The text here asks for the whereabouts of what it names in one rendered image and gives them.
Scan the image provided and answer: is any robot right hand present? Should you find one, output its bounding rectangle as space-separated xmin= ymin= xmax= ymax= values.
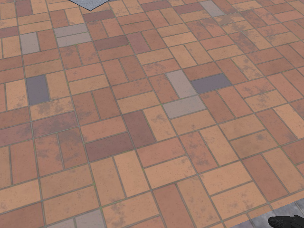
xmin=268 ymin=215 xmax=304 ymax=228

